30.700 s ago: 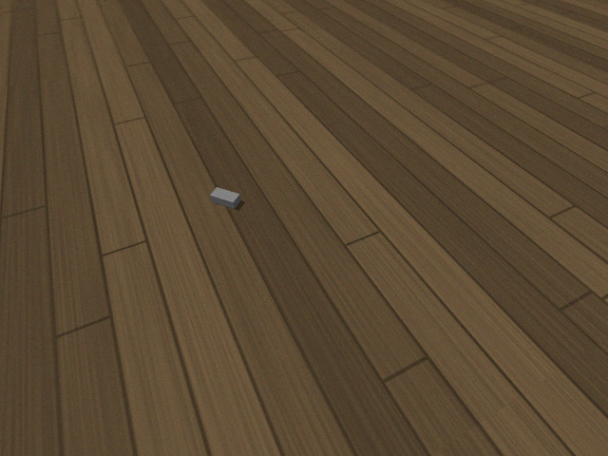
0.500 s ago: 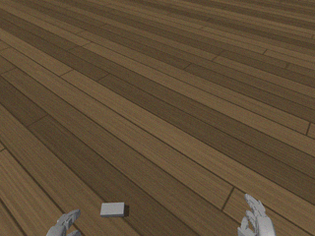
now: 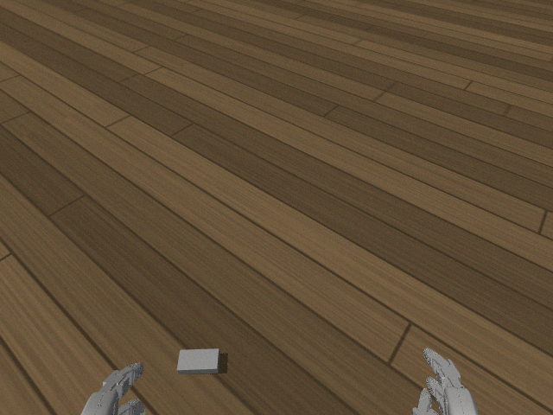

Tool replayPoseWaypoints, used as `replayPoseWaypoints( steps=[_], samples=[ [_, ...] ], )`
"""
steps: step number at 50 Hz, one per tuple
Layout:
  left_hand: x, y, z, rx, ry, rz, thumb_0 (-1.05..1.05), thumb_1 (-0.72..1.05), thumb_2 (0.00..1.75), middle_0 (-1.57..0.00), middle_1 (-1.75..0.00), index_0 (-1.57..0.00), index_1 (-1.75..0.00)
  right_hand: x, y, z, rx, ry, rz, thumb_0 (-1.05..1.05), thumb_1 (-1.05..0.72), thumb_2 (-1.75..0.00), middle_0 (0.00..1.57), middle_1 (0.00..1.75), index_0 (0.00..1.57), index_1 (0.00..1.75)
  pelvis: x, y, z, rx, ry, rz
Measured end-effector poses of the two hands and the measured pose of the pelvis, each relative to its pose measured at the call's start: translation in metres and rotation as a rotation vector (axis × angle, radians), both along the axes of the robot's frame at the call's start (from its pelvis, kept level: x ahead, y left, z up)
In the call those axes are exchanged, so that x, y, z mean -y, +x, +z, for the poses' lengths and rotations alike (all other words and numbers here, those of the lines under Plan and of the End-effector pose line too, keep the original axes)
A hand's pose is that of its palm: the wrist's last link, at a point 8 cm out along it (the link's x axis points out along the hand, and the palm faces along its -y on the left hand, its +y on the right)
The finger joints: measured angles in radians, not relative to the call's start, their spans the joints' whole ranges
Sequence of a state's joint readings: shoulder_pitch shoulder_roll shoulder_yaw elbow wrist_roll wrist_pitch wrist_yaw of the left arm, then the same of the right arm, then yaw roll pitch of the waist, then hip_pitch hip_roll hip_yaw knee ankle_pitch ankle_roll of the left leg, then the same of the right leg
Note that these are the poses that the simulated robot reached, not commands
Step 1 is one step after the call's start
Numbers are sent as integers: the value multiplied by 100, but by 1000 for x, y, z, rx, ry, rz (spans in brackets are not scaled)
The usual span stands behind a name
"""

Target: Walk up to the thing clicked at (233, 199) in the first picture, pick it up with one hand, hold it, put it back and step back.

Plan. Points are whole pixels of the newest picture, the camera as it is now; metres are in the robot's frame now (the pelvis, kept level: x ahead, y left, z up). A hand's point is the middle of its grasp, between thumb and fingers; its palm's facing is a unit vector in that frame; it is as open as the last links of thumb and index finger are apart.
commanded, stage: home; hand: left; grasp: from above
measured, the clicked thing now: (199, 361) +0.46 +0.25 -0.69
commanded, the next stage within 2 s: stand in 1.40 s
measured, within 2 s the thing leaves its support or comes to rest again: neither
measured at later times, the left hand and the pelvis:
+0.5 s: hand out of the picture +0.17 +0.18 -0.05, palm faces +0.05 -0.98 -0.19, open 7.4 cm; pelvis +0.01 +0.00 +0.00, yaw +0 degrees
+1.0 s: hand (145, 414) +0.18 +0.19 -0.05, palm faces +0.05 -0.98 -0.19, open 7.4 cm; pelvis +0.01 +0.01 +0.00, yaw +0 degrees
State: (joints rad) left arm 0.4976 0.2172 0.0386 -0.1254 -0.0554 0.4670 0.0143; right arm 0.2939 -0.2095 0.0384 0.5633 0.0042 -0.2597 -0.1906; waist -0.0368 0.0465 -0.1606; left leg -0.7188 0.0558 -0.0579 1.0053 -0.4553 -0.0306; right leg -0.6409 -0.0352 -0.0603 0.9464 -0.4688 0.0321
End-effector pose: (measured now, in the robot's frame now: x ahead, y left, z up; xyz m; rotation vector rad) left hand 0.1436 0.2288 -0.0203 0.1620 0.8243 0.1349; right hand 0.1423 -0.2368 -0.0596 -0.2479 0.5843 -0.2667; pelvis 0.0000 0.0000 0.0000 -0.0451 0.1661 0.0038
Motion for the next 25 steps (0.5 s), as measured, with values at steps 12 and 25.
replayPoseWaypoints(
  steps=[12, 25],
  samples=[
    [2, 1, -1, 1, -8, -2, 2, 91, 90, -20, -30, -20, -30, 6, 3, 4, 8, -17, -4, 2, -90, -90, 20, 30, 21, 30, 1, 1, 0, -3, 1, -1],
    [-1, 8, -2, -2, -6, -2, 2, 91, 90, -20, -30, -20, -30, 1, 16, 4, 17, -12, 5, 2, -90, -90, 20, 30, 21, 30, -1, 8, 0, -12, -1, -1]
  ],
)
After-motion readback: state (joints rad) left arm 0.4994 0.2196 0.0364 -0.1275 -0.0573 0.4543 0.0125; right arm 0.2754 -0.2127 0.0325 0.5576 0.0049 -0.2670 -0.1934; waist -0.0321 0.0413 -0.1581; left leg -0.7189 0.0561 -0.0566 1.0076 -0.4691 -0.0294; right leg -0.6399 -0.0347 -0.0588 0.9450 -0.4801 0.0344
